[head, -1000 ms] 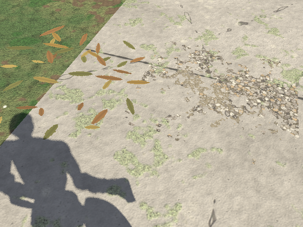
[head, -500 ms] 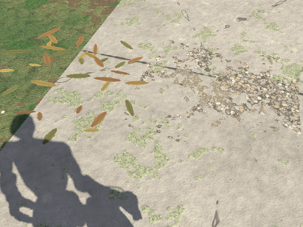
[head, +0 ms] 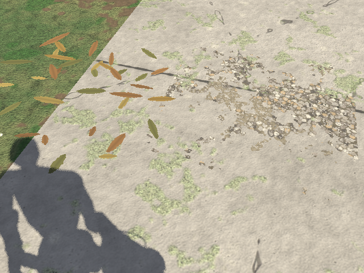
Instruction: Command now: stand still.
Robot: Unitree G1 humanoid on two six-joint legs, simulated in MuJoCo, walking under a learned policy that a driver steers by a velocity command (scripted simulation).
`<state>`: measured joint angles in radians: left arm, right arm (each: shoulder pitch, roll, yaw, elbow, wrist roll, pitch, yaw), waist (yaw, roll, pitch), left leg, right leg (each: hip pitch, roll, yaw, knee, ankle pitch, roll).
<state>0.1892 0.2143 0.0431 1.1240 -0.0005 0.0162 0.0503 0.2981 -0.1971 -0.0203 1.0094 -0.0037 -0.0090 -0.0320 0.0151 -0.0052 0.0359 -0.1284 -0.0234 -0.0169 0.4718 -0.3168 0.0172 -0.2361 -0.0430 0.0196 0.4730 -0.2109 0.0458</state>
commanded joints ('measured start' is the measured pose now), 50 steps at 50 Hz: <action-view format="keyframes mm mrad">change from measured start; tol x16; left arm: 1 25 99 13 -18 0 -6 4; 25 0 53 -2 -83 -35 -95 -41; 30 491 247 66 43 -25 -114 -55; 34 220 97 5 -46 -7 -142 -71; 50 339 157 17 -59 -10 -95 -26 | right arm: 1 54 -96 -15 -10 1 -7 -2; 22 144 -209 -51 31 33 -18 -11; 50 -422 -117 -32 -231 36 -101 84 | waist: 1 -1 11 16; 24 -42 185 194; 28 77 72 75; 30 143 -344 -53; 34 18 -63 94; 50 6 -91 85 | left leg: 1 -121 41 -33 -116 158 9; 16 -126 37 -23 -119 153 8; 21 -155 208 -286 -286 -551 153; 25 -80 333 -398 -301 -348 210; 28 -257 165 -159 -105 -116 123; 30 -572 -48 52 507 -165 18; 32 -717 53 -96 791 -132 63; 43 -586 105 56 249 324 -3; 50 -454 50 65 61 303 71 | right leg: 1 76 1 -5 -46 128 -25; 17 74 22 -25 -38 39 -29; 20 -91 92 -106 132 -300 -45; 24 -327 -20 -18 370 -287 -106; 28 171 72 -108 5 -34 -104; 30 459 -302 569 -274 -224 -283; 32 332 -352 622 -322 -349 -306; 37 263 -165 168 -334 166 -198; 47 248 -184 34 -388 301 -217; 50 349 -214 10 -284 563 -193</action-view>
